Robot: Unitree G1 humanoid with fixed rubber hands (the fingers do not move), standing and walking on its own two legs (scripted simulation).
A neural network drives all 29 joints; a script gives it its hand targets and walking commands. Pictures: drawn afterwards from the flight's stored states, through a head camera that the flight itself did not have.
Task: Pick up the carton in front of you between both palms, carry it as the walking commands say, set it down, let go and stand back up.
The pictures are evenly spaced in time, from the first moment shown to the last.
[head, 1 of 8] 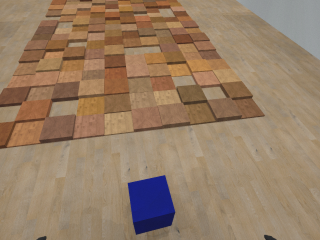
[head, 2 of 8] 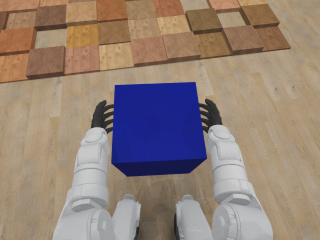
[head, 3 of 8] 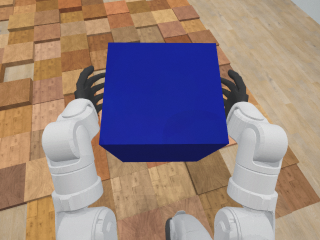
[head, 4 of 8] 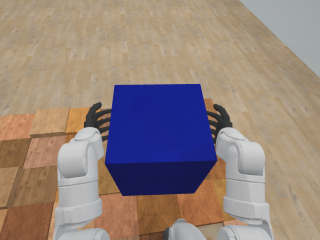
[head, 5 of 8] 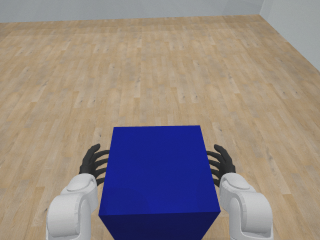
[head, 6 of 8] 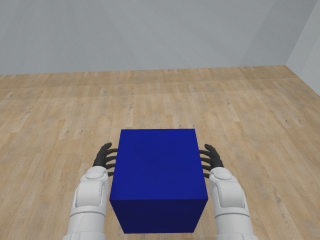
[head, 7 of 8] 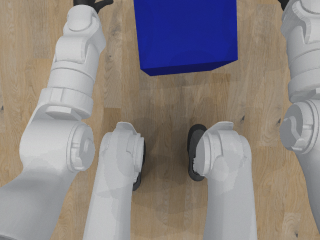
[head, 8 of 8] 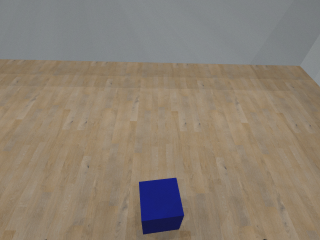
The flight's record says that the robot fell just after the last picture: no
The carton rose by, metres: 0.79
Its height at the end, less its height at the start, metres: +0.00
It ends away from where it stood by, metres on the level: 7.58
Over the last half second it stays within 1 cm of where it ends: yes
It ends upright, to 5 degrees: yes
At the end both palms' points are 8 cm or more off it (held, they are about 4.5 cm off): yes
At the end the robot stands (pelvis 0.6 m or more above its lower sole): yes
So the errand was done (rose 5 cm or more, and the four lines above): yes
